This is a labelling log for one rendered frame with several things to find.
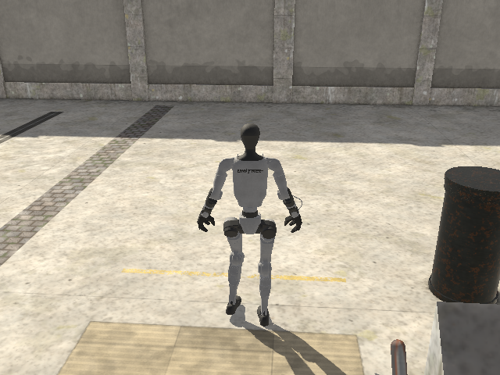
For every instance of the robot left hand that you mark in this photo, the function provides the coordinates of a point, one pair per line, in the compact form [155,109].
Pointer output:
[207,221]

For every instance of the left robot upper arm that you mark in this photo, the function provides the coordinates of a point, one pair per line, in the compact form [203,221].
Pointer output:
[220,177]

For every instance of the right robot forearm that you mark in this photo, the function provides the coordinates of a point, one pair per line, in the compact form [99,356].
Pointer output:
[291,206]

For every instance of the left robot forearm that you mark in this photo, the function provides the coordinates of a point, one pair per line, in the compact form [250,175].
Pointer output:
[208,206]

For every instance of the robot right thigh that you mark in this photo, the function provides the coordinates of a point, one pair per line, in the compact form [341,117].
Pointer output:
[267,235]

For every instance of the robot right hand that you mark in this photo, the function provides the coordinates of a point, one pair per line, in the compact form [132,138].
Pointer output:
[297,220]

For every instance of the right robot upper arm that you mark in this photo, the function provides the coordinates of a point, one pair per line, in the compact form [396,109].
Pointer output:
[279,177]

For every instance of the robot left shin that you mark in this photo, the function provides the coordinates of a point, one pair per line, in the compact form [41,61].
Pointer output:
[234,276]

